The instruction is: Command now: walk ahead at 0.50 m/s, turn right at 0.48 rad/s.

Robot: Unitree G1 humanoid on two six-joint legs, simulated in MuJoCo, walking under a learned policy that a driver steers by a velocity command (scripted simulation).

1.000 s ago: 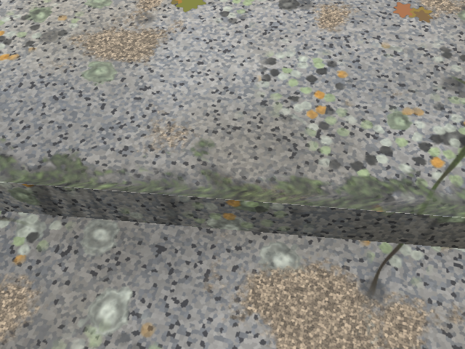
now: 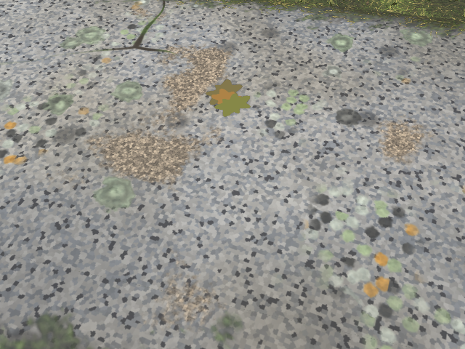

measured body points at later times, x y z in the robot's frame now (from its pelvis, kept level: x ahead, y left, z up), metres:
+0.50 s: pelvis +0.18 -0.05 +0.00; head +0.24 -0.05 +0.45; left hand +0.52 -0.01 -0.03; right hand -0.02 -0.22 -0.11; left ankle +0.07 +0.10 -0.74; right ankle +0.30 -0.20 -0.50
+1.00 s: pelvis +0.44 -0.18 +0.17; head +0.47 -0.21 +0.62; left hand +0.44 +0.07 +0.04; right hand +0.61 -0.41 +0.05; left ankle +0.62 -0.11 -0.50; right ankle +0.32 -0.21 -0.57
